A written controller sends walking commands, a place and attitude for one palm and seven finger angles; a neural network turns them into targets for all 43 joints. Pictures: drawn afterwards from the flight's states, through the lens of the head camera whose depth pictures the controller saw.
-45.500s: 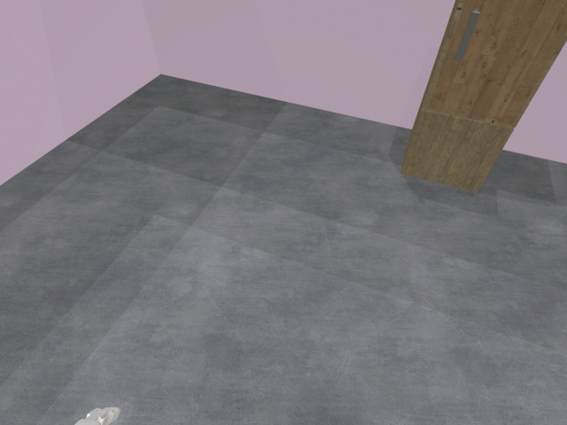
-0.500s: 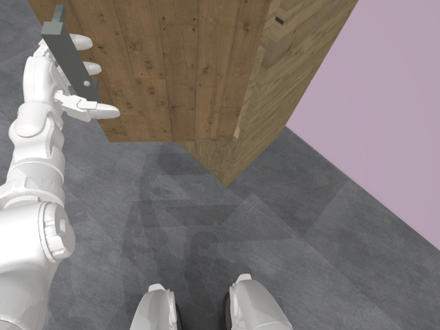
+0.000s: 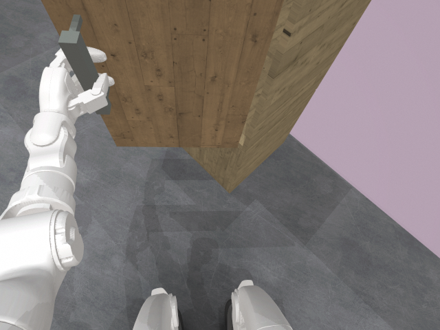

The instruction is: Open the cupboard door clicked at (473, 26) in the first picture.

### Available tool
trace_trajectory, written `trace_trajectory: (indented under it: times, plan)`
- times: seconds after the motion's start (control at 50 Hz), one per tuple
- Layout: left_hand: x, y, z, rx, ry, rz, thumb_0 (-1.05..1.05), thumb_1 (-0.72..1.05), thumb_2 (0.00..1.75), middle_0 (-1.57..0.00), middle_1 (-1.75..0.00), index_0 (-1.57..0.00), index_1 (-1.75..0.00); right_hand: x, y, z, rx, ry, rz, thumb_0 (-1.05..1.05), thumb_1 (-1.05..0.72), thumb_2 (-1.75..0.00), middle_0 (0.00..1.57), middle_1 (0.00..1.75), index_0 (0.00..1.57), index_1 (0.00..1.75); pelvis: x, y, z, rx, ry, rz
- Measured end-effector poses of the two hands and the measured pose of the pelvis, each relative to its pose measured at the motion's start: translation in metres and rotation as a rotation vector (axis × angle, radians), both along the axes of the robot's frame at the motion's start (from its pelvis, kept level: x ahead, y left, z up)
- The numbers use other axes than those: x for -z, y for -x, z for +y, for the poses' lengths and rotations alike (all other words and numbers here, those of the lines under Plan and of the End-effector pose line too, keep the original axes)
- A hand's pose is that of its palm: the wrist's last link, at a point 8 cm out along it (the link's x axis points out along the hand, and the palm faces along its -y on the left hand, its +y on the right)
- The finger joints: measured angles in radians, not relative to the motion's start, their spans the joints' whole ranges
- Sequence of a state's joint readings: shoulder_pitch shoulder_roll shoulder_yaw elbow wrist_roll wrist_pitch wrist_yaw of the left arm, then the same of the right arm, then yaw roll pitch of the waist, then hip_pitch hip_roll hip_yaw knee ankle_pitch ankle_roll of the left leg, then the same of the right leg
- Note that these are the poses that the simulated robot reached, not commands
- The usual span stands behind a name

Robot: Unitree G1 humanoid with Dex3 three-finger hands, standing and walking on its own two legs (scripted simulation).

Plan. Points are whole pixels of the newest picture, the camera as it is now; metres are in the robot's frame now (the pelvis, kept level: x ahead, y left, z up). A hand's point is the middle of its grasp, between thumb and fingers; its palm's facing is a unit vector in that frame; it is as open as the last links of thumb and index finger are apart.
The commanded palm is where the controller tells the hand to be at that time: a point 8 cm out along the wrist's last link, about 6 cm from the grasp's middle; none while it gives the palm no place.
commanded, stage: close the thumb around the handle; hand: left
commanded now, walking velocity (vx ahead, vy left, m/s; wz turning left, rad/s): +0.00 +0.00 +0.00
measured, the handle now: (91, 69) +0.57 +0.19 +0.07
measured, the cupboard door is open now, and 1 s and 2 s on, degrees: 47 92 92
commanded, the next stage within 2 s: pull the door open along its arc in 0.04 s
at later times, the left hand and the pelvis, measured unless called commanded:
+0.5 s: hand (101, 114) +0.47 +0.16 +0.07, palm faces -0.04 -1.00 -0.02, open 6.2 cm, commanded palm +0.42 +0.21 +0.07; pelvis +0.01 +0.00 +0.01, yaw -1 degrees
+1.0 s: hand (175, 208) +0.30 +0.05 +0.07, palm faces +0.32 -0.95 +0.02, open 6.8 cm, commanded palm +0.24 +0.12 +0.07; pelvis +0.03 -0.03 +0.03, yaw +2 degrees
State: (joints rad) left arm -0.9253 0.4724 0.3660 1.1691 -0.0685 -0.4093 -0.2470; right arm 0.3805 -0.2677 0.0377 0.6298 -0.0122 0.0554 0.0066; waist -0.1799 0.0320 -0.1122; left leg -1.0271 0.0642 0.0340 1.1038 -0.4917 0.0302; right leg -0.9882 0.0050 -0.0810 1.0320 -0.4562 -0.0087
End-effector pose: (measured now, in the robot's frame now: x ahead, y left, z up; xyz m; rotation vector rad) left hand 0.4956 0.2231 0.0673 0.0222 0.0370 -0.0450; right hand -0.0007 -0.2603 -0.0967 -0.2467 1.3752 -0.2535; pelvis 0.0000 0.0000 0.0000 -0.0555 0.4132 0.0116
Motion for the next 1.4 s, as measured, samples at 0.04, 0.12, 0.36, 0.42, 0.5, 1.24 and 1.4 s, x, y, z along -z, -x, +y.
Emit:
trace_trajectory:
  times: [0.04,0.12,0.36,0.42,0.5,1.24,1.4]
  plan:
    - [0.000,0.000,0.000,-0.002,0.002,0.000,0.01,0.67,0.81,-0.37,-1.34,-0.37,-1.34,0.000,-0.001,0.000,0.001,0.002,-0.007,0.00,-0.90,-0.90,0.20,0.30,0.20,0.30,0.000,0.000,0.000,0.001,0.000,0.000]
    - [0.000,0.000,-0.001,-0.007,0.002,0.000,0.01,0.68,0.82,-0.36,-1.35,-0.36,-1.35,0.001,-0.001,0.000,0.006,0.001,-0.016,0.00,-0.91,-0.90,0.20,0.30,0.20,0.30,0.001,0.001,-0.001,0.004,-0.002,-0.002]
    - [0.000,0.013,-0.003,-0.018,0.002,-0.003,0.01,0.69,0.78,-0.35,-1.35,-0.34,-1.35,0.001,0.003,0.002,0.024,-0.026,-0.009,0.00,-0.91,-0.90,0.20,0.30,0.20,0.30,-0.003,-0.001,-0.002,0.014,-0.010,-0.010]
    - [0.000,0.024,-0.004,-0.016,0.001,-0.004,0.01,0.69,0.75,-0.35,-1.35,-0.34,-1.35,-0.001,-0.003,0.002,0.031,-0.037,-0.027,0.00,-0.91,-0.90,0.20,0.30,0.20,0.30,-0.007,-0.004,-0.002,0.019,-0.014,-0.021]
    - [0.000,0.045,-0.007,-0.007,0.006,-0.005,0.01,0.68,0.72,-0.34,-1.35,-0.34,-1.35,-0.006,-0.019,0.002,0.030,-0.053,-0.073,0.00,-0.91,-0.90,0.20,0.30,0.20,0.30,-0.013,-0.010,-0.003,0.024,-0.020,-0.043]
    - [-0.005,0.237,-0.152,-0.443,-0.012,-0.018,0.03,0.63,0.75,-0.33,-1.31,-0.34,-1.32,-0.017,-0.201,-0.001,-0.300,-0.181,-0.527,0.01,-0.91,-0.90,0.20,0.30,0.20,0.30,-0.020,-0.020,-0.062,-0.055,-0.092,-0.185]
    - [-0.006,0.238,-0.151,-0.434,-0.014,-0.013,0.02,0.45,0.70,-0.34,-1.29,-0.35,-1.30,-0.005,-0.172,-0.025,-0.251,-0.157,-0.459,0.01,-0.91,-0.90,0.20,0.30,0.20,0.30,-0.021,-0.012,-0.070,-0.044,-0.108,-0.187]
